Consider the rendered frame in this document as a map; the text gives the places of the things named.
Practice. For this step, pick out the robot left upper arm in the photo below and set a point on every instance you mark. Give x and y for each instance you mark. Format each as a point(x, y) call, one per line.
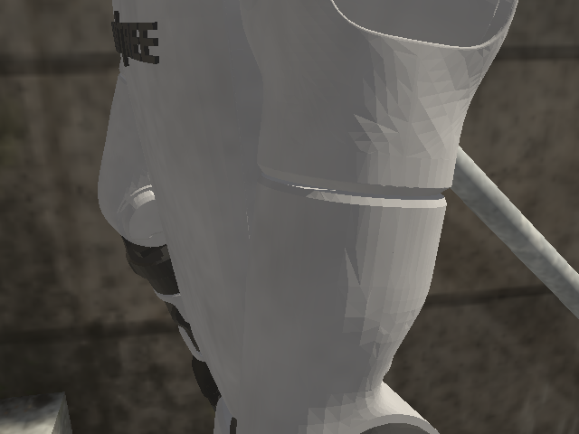
point(125, 193)

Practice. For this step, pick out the left robot hand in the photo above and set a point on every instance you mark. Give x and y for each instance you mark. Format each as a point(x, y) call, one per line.
point(206, 382)

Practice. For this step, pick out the robot torso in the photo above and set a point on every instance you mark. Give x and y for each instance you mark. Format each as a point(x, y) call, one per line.
point(197, 92)

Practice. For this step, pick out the robot right upper arm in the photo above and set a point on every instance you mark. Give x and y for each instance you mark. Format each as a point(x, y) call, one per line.
point(363, 107)

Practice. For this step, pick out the robot left forearm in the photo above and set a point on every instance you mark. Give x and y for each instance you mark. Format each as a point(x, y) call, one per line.
point(155, 265)

